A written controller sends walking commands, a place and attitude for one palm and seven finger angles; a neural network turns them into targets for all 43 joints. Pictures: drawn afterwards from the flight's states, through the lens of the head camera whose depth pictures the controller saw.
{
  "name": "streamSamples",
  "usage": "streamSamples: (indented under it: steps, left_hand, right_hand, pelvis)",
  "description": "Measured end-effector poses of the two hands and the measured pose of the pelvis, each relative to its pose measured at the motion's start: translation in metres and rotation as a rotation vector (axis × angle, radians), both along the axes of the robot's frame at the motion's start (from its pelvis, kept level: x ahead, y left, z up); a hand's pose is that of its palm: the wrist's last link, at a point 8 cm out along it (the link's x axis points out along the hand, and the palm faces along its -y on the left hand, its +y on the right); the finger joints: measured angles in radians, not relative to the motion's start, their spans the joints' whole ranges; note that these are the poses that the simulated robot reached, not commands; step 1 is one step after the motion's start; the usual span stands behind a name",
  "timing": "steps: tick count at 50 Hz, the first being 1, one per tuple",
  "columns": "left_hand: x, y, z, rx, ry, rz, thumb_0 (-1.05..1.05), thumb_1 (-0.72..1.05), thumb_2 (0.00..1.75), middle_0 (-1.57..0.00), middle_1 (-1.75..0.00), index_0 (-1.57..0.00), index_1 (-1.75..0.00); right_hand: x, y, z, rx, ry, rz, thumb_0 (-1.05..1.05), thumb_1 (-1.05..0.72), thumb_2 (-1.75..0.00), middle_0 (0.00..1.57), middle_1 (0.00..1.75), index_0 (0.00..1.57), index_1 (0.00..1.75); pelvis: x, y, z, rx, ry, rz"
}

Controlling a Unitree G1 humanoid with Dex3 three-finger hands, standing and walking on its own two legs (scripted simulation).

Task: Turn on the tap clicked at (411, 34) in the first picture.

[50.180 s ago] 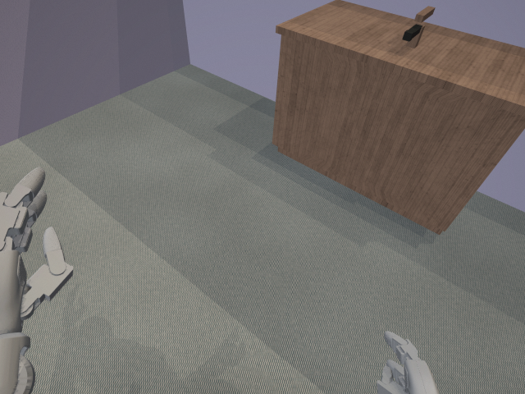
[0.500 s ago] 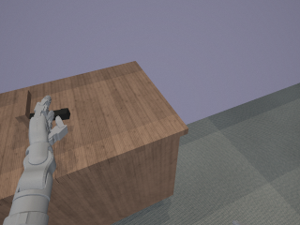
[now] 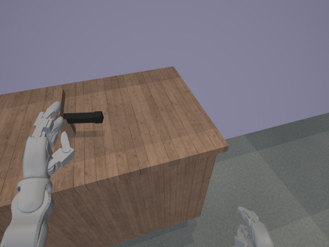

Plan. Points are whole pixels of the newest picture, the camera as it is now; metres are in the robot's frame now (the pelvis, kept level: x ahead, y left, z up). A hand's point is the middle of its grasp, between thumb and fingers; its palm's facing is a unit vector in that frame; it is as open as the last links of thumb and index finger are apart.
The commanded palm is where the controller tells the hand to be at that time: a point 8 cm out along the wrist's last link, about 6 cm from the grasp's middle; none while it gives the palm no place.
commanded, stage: draw the hand back beside the body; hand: left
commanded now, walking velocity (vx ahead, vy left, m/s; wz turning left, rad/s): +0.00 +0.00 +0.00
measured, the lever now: (98, 117) +0.48 +0.27 +0.04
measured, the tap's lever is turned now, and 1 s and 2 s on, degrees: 75 75 75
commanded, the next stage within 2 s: step back with the hand held close in 0.60 s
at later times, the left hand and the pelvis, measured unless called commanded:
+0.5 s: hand (49, 180) +0.19 +0.23 +0.16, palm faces +0.43 -0.84 -0.34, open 7.5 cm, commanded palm +0.15 +0.27 +0.17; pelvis -0.01 -0.01 +0.00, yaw +2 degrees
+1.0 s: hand (49, 190) +0.18 +0.24 +0.14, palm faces +0.34 -0.85 -0.40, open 7.5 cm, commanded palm +0.13 +0.28 +0.17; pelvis -0.03 +0.00 -0.01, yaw +1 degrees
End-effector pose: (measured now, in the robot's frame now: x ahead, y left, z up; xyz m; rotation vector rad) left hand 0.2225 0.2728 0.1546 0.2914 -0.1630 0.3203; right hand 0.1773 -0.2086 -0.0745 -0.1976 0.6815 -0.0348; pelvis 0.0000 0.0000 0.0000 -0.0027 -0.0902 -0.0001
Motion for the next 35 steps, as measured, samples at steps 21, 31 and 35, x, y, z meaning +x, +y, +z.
streamSamples:
  steps: [21, 31, 35]
  left_hand:
    - [-0.076, -0.001, 0.015, 0.115, -0.013, 0.077, 0.02, 0.89, 0.9, -0.2, -0.3, -0.21, -0.3]
    - [-0.078, -0.004, 0.007, 0.076, -0.018, 0.101, 0.02, 0.89, 0.9, -0.2, -0.3, -0.21, -0.3]
    - [-0.078, -0.009, 0.009, 0.079, -0.025, 0.083, 0.02, 0.89, 0.9, -0.2, -0.3, -0.21, -0.3]
  right_hand:
    - [-0.002, -0.019, -0.005, -0.019, -0.019, -0.001, 0.01, -0.9, -0.9, 0.2, 0.3, 0.2, 0.3]
    - [0.004, -0.019, -0.001, -0.015, -0.055, 0.012, 0.01, -0.9, -0.9, 0.2, 0.3, 0.2, 0.3]
    - [0.002, -0.019, 0.0, -0.011, -0.062, 0.011, 0.01, -0.9, -0.9, 0.2, 0.3, 0.2, 0.3]
  pelvis:
    - [-0.002, -0.009, -0.003, -0.004, -0.007, 0.018]
    - [-0.007, -0.015, -0.004, -0.003, -0.013, 0.026]
    - [-0.007, -0.016, -0.004, -0.002, -0.016, 0.024]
